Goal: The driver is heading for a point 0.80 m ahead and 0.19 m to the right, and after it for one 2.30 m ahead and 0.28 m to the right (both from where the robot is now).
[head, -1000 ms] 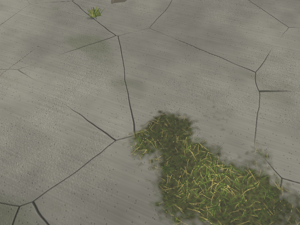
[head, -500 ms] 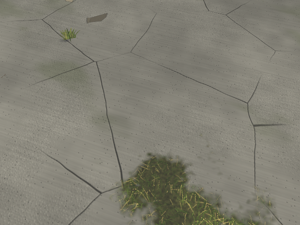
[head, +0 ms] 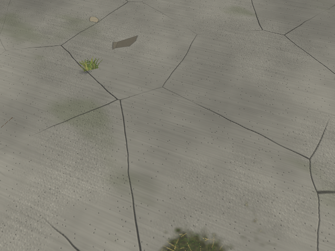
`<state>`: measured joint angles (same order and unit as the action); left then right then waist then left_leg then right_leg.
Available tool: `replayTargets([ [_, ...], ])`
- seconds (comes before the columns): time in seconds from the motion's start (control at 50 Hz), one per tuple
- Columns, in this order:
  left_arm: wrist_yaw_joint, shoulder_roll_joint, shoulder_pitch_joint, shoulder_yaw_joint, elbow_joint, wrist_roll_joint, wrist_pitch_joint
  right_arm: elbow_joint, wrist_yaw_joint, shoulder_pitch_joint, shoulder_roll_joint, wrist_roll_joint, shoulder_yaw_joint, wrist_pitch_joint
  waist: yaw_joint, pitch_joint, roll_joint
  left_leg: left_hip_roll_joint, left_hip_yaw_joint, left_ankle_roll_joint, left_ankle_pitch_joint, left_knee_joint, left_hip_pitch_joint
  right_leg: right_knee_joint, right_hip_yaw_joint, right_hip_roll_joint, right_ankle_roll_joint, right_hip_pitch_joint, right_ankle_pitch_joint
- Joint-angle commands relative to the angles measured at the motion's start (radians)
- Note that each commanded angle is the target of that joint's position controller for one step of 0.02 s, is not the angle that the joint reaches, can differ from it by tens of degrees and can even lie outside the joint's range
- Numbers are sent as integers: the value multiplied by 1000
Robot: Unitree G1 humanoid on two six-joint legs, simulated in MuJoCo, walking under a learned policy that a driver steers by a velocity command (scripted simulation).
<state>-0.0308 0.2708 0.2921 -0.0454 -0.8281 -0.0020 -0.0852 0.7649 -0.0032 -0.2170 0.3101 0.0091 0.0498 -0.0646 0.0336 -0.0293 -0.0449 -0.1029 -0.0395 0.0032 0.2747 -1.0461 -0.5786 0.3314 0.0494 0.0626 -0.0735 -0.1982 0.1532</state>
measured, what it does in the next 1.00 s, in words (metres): walks ahead, turning right: left foot, then right foot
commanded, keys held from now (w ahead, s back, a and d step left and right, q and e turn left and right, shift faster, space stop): w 0.40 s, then w+e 0.60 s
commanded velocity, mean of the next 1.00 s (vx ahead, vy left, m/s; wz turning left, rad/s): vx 0.50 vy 0.00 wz -0.23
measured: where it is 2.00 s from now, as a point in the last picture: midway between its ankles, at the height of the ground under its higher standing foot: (205, 177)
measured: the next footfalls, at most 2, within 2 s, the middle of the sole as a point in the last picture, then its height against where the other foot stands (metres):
left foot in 0.30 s outside the picture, level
right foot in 0.86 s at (209, 218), level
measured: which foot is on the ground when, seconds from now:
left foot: up 0.00-0.28, down 0.30-0.88, up 0.90-1.00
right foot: down 0.00-0.32, up 0.34-0.84, down 0.86-1.00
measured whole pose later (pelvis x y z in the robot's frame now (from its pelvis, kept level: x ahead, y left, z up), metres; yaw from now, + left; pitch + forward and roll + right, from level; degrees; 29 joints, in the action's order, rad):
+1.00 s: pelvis +0.54 -0.01 -0.01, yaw -17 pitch +1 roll +0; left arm -0.03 0.29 0.21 -0.07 -0.73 0.01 -0.05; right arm 0.82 0.00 -0.21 0.29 0.01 0.05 -0.11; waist 0.00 -0.06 -0.01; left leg -0.05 -0.03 -0.01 0.38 -1.19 -0.40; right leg 0.49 0.00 0.10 -0.10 -0.35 0.16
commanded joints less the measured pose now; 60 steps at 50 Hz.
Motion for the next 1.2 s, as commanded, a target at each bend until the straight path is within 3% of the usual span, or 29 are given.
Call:
replayTargets([
  [0.02, 13, 153, -39, -36, 52, 3, -20, -60, -4, 0, 45, -8, 10, 1, -31, 12, 99, -44, -21, 23, -138, 121, -77, -207, -214, -274, -178, 38, -200],
  [0.1, 23, 174, 12, -38, 23, 13, -9, -87, 11, 134, 19, -2, -2, -13, 18, -15, 96, -8, 14, 21, -342, 373, -32, -213, -127, -235, -135, 54, -184],
  [0.2, 28, 192, 90, -44, -27, 23, 15, -133, 37, 253, 34, 9, -1, -25, 51, -45, 102, 21, 15, -10, -314, 507, -47, -158, -145, -300, -121, 194, -184],
  [0.26, 36, 210, 74, -52, -37, 26, 30, -127, 46, 203, 66, 6, 11, -30, 3, -11, 123, 50, 34, -52, -208, 547, 46, -63, -148, -324, -93, 262, -348],
  [0.28, 38, 212, 51, -52, -35, 26, 36, -101, 43, 113, 88, 3, 26, -31, -54, 42, 122, 80, 65, -75, -205, 576, 179, 45, -119, -295, -73, 251, -497],
  [0.3, 40, 183, 54, -40, -30, 18, 39, -54, 34, -40, 137, 0, 51, -29, -118, 148, 98, 78, 64, -107, -226, 569, 411, 234, -78, -240, -44, 178, -531],
  [0.32, 42, 122, 72, -15, -2, -12, 36, -26, 23, -214, 214, -9, 70, -23, -168, 306, -48, -123, -169, -171, -262, 537, 707, 566, -27, -169, -4, -30, -218],
  [0.34, 33, 23, 191, 12, 5, 4, 14, -10, 31, -224, 258, -10, 76, -20, -92, 392, -301, -288, -635, -322, -13, 680, 962, 847, -74, 6, 45, -404, 412],
  [0.36, 26, 141, 115, -13, -5, 26, -4, -23, 33, -200, 154, 3, 50, -21, -134, 320, -158, -263, -639, -287, 125, 740, 913, 941, -175, -54, 35, -515, 428],
  [0.38, 20, 177, 24, -24, 24, 45, -16, -32, 31, -132, 122, 1, 38, -24, -125, 188, -104, -232, -496, -249, 89, 759, 790, 935, -153, -101, 21, -561, 332],
  [0.4, 25, 162, -19, -22, 29, 39, -19, -40, 31, -70, 111, -5, 34, -24, -96, 121, -23, -194, -397, -233, -20, 781, 664, 895, -128, -148, 26, -527, 242],
  [0.42, 27, 153, -32, -26, 27, 26, -14, -43, 32, -27, 82, -12, 27, -26, -72, 72, -9, -165, -313, -226, -109, 811, 571, 841, -127, -176, 34, -497, 184],
  [0.46, 26, 119, 12, -25, 9, 29, 10, -35, 31, -1, 61, -22, 24, -40, -33, 67, -46, -137, -213, -218, -191, 868, 477, 800, -138, -204, 48, -404, 122],
  [0.56, 32, 88, -62, -26, 34, 25, 37, 16, 14, -32, 91, -28, 36, -54, -39, 1, -10, -129, -31, -213, -311, 935, 456, 640, -181, -186, 81, -497, -64],
  [0.66, 8, 55, -197, -13, 80, 18, 26, 47, -3, -52, 111, -20, 37, -46, -89, -38, 2, -108, 119, -169, -343, 957, 491, 380, -97, -163, 73, -455, -270],
  [0.74, -16, 48, -295, -7, 144, 20, 26, 87, -8, -114, 128, -6, 46, -17, -121, -68, 14, -160, 160, -161, -437, 897, 657, 289, -56, -149, 41, -523, -196],
  [0.8, -34, 73, -281, -20, 176, 22, 29, 85, -18, -91, 156, 2, 56, 10, -81, -31, -21, -179, 199, -133, -781, 763, 729, 270, 14, -97, -4, -449, -50],
  [0.84, -34, 127, -126, -53, 153, 24, 37, 73, -31, -68, 177, 2, 63, 28, 13, 74, -49, -160, 229, -103, -1052, 520, 708, 269, 65, -21, -51, -229, 21],
  [0.86, -21, 183, 38, -86, 114, 26, 39, 63, -37, -54, 171, 4, 58, 31, 99, 156, -17, -118, 250, -68, -971, 296, 585, 200, 35, 2, -93, 25, -37],
  [0.88, 4, 282, 163, -117, 91, 26, 51, 31, -34, -88, 105, -20, 35, 16, 115, 259, 151, -36, 257, -18, -511, -45, 264, 185, -297, -198, -185, 356, -19],
  [0.9, 3, 312, 108, -111, 123, 30, 41, -5, -15, -130, 13, -25, 2, -22, 26, 368, 299, 180, 76, 25, 297, -340, -86, 25, -852, -399, -367, 592, 101],
  [0.92, 0, 228, 112, -86, 128, 24, 34, -19, 6, -31, 101, 8, 21, -61, 89, 352, 185, 113, -78, -2, 271, -376, -197, -29, -809, -385, -326, 584, 139],
  [0.94, 2, 185, 78, -75, 131, 19, 26, -43, 14, 32, 114, 33, 22, -81, 78, 224, 135, 70, -60, -26, 188, -321, -221, -33, -649, -347, -282, 462, 90],
  [0.96, 1, 167, 15, -69, 137, 19, 21, -40, 9, 44, 100, 19, 21, -88, 25, 132, 40, 27, -52, -28, 119, -211, -180, -45, -539, -297, -245, 303, -6],
  [0.98, 4, 129, -38, -58, 152, 16, 18, -32, 1, 46, 115, -6, 32, -81, -5, 93, 41, -1, -47, -19, 78, -126, -120, -62, -464, -263, -225, 199, -99],
  [1.0, 8, 122, -63, -53, 168, 6, 19, -31, 2, 28, 114, -14, 35, -68, -33, 77, 66, -11, -50, -7, 50, -96, -63, -85, -439, -243, -225, 123, -156],
  [1.06, 23, 155, -53, -62, 172, 12, 15, -43, -2, 25, 80, -26, 31, -39, -52, 55, 74, -4, -22, 46, -16, 31, -28, -119, -367, -213, -234, 10, -267],
  [1.14, 44, 179, 1, -70, 156, 21, 26, -91, 0, 177, 39, -24, 15, -38, 2, 23, 104, 48, -8, 75, -277, 340, 14, -106, -289, -139, -170, -57, -200],
  [1.2, 52, 188, 52, -75, 134, 22, 45, -123, 10, 257, 42, -17, 15, -47, 34, 24, 128, 114, 7, 67, -384, 486, 101, -36, -300, -124, -122, -65, -285],
])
